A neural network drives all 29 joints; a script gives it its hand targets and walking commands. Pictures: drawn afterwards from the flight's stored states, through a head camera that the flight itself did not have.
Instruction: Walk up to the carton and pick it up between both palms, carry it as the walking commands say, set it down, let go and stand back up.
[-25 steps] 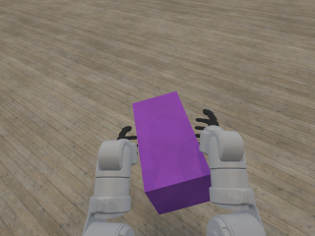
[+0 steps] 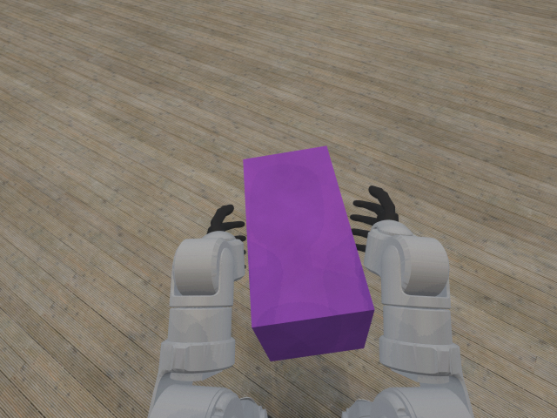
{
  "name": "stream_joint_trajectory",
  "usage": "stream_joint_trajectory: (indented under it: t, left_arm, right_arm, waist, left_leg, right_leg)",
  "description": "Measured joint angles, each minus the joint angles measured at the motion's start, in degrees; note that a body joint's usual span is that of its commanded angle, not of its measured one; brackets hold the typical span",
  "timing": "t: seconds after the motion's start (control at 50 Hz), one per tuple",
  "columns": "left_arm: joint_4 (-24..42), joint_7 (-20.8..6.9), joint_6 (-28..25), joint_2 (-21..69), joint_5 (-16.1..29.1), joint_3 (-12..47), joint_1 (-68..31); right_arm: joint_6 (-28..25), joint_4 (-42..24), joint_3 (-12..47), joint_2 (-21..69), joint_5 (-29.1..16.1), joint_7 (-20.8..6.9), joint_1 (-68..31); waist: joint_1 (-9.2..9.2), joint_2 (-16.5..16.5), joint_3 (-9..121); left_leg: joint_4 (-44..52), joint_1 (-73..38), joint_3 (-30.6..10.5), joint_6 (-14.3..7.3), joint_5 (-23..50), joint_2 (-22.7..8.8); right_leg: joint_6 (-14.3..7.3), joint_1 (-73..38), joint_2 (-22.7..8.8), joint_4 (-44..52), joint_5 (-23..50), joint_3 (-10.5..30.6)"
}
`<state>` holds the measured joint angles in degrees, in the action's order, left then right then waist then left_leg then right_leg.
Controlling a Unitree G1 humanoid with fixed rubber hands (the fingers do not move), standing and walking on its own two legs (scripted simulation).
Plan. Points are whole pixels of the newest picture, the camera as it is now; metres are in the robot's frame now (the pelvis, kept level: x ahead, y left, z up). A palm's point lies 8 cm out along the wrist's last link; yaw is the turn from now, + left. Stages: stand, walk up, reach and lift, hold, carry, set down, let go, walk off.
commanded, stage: carry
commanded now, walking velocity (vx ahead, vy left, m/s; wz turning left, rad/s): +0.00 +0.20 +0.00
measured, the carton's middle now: (300, 248) +0.36 -0.01 -0.02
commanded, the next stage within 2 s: none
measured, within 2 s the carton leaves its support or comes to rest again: neither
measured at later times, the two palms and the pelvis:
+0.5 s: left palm (168, 253) +0.31 +0.16 +0.08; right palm (337, 241) +0.31 -0.06 +0.08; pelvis -0.01 +0.07 +0.00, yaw -4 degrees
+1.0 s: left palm (112, 277) +0.27 +0.23 +0.08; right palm (290, 264) +0.28 +0.00 +0.09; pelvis -0.04 +0.13 +0.00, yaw -5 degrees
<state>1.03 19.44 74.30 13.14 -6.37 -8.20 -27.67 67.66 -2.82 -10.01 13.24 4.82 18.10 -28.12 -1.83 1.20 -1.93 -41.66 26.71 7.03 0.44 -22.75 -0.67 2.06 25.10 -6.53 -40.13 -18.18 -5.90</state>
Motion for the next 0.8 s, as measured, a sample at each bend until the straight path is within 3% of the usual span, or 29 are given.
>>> stream_joint_trajectory:
  t: [0.04, 0.08, 0.12, 0.16, 0.2, 0.26, 0.34, 0.42, 0.48, 0.52, 0.56, 0.62, 0.66, 0.7, 0.74, 0.8]
  left_arm:
    - [1.1, -1.6, -0.7, -0.1, -0.6, 0.2, 0.1]
    - [2.5, -3.2, -1.1, -0.4, -1.0, 0.1, 0.8]
    - [5.0, -3.7, -0.9, -0.7, -1.0, 0.2, 1.6]
    - [6.7, -2.7, -1.0, -0.9, -0.9, 0.7, 2.2]
    - [7.5, -0.1, -1.2, -1.0, 0.0, 1.3, 2.4]
    - [5.6, 1.4, -1.0, -0.8, 0.7, 1.8, 1.9]
    - [4.1, 1.8, 0.0, -0.6, 1.1, 1.7, 1.4]
    - [5.9, 1.6, 0.2, -1.0, 1.2, 1.6, 2.4]
    - [5.2, 2.4, -0.2, -0.9, 2.2, 1.4, 2.2]
    - [4.3, 2.3, -0.5, -0.7, 2.1, 1.1, 1.7]
    - [2.8, 1.4, -1.1, -0.5, 1.8, 1.6, 1.3]
    - [1.2, -1.6, -0.7, -0.3, 0.7, 1.5, 0.7]
    - [1.8, -4.0, -1.0, -0.4, -0.1, 1.3, 1.1]
    - [3.0, -5.0, -1.3, -0.8, -0.6, 2.1, 2.0]
    - [3.2, -5.3, -1.8, -1.0, -1.2, 2.6, 2.6]
    - [4.1, -4.8, -1.4, -1.6, -1.2, 2.3, 3.9]
  right_arm:
    - [-0.3, -1.4, 0.3, -0.1, -0.5, 0.6, 0.2]
    - [-0.7, -1.3, 0.3, 0.2, -0.5, 0.7, -0.5]
    - [-0.9, -1.6, 0.6, 0.5, -0.3, 0.4, -1.3]
    - [-1.1, -2.2, 0.9, 0.7, 0.5, -1.4, -1.7]
    - [-1.2, -2.7, 1.4, 0.7, 1.3, -3.1, -1.6]
    - [-1.2, -2.1, 1.3, 0.3, 2.5, -4.0, -0.8]
    - [-0.1, -2.3, 1.3, -0.2, 1.9, -4.0, 0.7]
    - [0.1, -2.4, 1.7, 0.0, 1.2, -4.0, 0.2]
    - [0.0, -1.9, 1.9, 0.1, 2.2, -3.7, 0.0]
    - [0.0, -1.7, 1.7, 0.1, 2.8, -3.6, -0.2]
    - [0.0, -1.9, 0.6, 0.1, 3.0, -3.4, -0.2]
    - [0.6, -2.7, -0.2, -0.5, 1.5, -1.8, 1.3]
    - [0.8, -3.8, 0.5, -0.8, 0.0, -0.4, 2.0]
    - [0.5, -4.3, 0.9, -0.8, -0.6, -0.2, 2.2]
    - [-0.1, -3.8, 0.8, -0.8, -0.7, -0.6, 2.0]
    - [-0.1, -1.8, 1.2, -0.4, -0.5, -1.3, 1.1]
  waist:
    - [-0.65, -1.2, -0.8]
    - [-0.45, -2.2, -1.1]
    - [0.26, -2.1, -1.0]
    - [1.36, -2.0, -0.9]
    - [2.20, -1.5, -1.0]
    - [2.74, 0.4, -1.1]
    - [2.61, 0.1, -0.6]
    - [3.26, 0.4, -0.7]
    - [3.41, 0.7, -0.4]
    - [3.37, 0.6, -0.3]
    - [2.31, 2.8, -1.1]
    - [1.19, 2.8, 0.0]
    - [0.38, 1.9, 0.3]
    - [-0.39, 1.0, 0.7]
    - [-0.87, -1.0, 0.5]
    - [0.24, -2.5, 1.2]
  left_leg:
    - [4.2, -1.9, 1.3, -1.7, 7.3, 0.7]
    - [5.7, -2.9, 2.7, -4.4, 7.5, 1.7]
    - [5.3, -2.8, 3.6, -5.7, 6.4, 1.5]
    - [4.7, -2.6, 4.6, -6.3, 5.7, 1.2]
    - [4.1, -2.5, 5.1, -6.6, 5.2, 1.1]
    - [4.0, -2.9, 4.5, -6.8, 5.1, 1.0]
    - [5.6, -3.3, 4.6, -7.4, 6.0, 2.5]
    - [6.6, -3.6, 6.6, -8.9, 6.5, 2.8]
    - [6.8, -3.1, 7.7, -9.5, 6.9, 2.9]
    - [6.7, -3.0, 8.4, -9.6, 7.1, 3.2]
    - [6.7, -3.3, 7.6, -9.1, 7.3, 2.8]
    - [0.6, -1.1, 4.5, -2.3, 2.4, 2.1]
    - [-2.4, -0.4, 0.4, -0.4, 0.5, 0.9]
    - [1.8, -2.1, -2.1, 0.7, 0.8, -0.8]
    - [5.3, -3.9, 0.3, -0.4, 7.2, -0.2]
    - [6.7, -4.7, 2.7, -4.2, 7.4, 1.1]
  right_leg:
    - [0.9, -0.5, -1.3, 0.5, 0.2, 0.4]
    - [1.8, -0.7, -2.1, 1.0, 0.7, 1.6]
    - [1.4, -0.4, -1.9, 0.4, -1.5, 1.8]
    - [0.2, -0.3, -1.2, -1.4, -5.2, 1.8]
    - [-0.4, -0.9, -0.6, -0.6, -2.8, 2.0]
    - [1.9, -2.9, -0.4, 2.4, 0.6, 1.3]
    - [2.9, -3.1, -1.8, 2.9, 0.5, 1.2]
    - [1.2, -0.2, -1.7, -5.1, -8.9, 1.4]
    - [-0.8, -0.3, -0.1, -6.1, -10.7, 0.2]
    - [-1.8, -2.4, 0.7, -1.6, -7.0, -0.7]
    - [-1.5, -4.0, 1.3, 1.4, -0.5, -1.7]
    - [-0.9, -4.3, 0.9, 2.7, -0.6, -2.8]
    - [-0.6, -4.5, 0.5, 3.2, -0.5, -3.1]
    - [0.0, -4.4, -0.2, 3.0, -0.3, -3.0]
    - [1.2, -4.4, -2.4, 1.9, -0.8, -2.2]
    - [2.4, -3.5, -3.6, 1.1, -1.0, -0.4]
